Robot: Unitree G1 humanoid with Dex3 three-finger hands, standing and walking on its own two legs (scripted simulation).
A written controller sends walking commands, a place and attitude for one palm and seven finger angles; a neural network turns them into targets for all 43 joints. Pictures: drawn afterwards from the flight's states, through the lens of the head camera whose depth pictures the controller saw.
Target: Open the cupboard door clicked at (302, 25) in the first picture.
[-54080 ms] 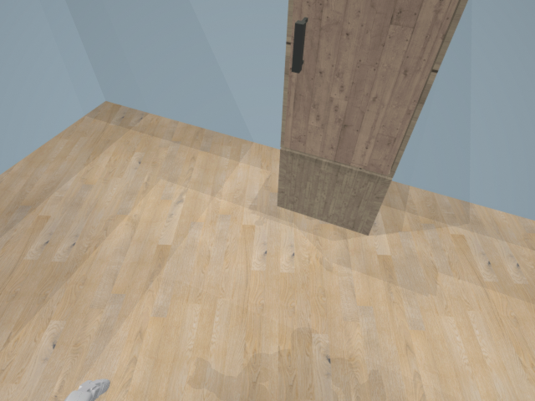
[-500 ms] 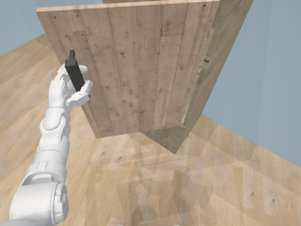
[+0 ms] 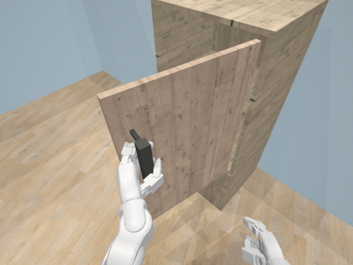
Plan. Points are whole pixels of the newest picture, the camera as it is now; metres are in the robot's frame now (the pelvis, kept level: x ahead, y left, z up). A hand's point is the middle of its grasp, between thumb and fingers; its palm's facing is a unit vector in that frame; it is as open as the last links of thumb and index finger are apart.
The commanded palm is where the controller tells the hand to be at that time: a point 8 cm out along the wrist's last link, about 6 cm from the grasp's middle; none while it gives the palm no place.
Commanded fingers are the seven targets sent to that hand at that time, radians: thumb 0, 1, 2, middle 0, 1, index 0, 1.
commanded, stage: pull the door open along its arc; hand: left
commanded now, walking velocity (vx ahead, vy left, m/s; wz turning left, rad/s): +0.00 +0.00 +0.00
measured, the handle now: (142, 157) +0.34 +0.10 +0.08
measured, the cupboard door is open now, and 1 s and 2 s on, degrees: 77 80 83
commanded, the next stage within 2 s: open thumb and fingers to let go in 0.06 s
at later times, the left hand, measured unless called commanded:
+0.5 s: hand (161, 180) +0.28 +0.05 +0.09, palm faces +0.37 -0.93 -0.02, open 9.0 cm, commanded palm +0.24 +0.08 +0.08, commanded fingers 0.00 -0.36 0.36 -0.31 -1.22 -0.31 -1.22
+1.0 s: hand (162, 179) +0.28 +0.05 +0.09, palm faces +0.26 -0.96 -0.01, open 14.8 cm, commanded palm +0.23 +0.08 +0.08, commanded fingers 0.00 -0.50 0.30 -0.15 -0.30 -0.15 -0.30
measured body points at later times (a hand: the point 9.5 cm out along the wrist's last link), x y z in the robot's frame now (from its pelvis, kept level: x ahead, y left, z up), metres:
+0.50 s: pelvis -0.01 -0.03 +0.00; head +0.00 -0.07 +0.45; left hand +0.25 +0.10 +0.09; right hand +0.17 -0.24 -0.11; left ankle +0.01 +0.12 -0.71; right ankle -0.02 -0.08 -0.71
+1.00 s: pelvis -0.01 -0.01 +0.00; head -0.01 -0.03 +0.45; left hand +0.26 +0.10 +0.09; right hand +0.18 -0.21 -0.10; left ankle +0.01 +0.12 -0.71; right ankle -0.02 -0.08 -0.71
